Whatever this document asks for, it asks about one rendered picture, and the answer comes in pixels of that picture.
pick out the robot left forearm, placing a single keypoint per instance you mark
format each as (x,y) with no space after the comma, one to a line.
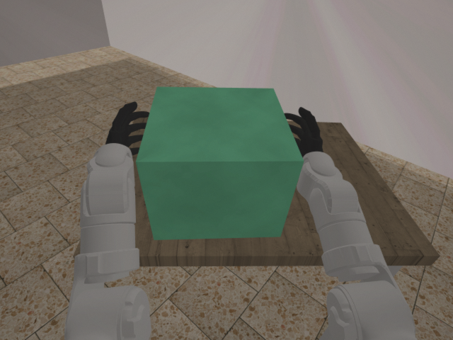
(107,217)

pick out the robot right upper arm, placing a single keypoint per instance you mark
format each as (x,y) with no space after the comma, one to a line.
(368,311)

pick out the table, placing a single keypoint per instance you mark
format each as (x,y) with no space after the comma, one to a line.
(391,227)

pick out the robot left hand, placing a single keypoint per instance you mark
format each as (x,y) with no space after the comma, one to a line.
(120,130)

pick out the carton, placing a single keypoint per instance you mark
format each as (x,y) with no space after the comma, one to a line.
(217,163)

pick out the robot right forearm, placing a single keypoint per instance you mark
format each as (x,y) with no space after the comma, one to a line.
(348,250)

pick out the robot left upper arm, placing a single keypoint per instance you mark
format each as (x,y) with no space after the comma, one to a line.
(116,313)

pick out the robot right hand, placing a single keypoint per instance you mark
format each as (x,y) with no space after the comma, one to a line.
(309,133)

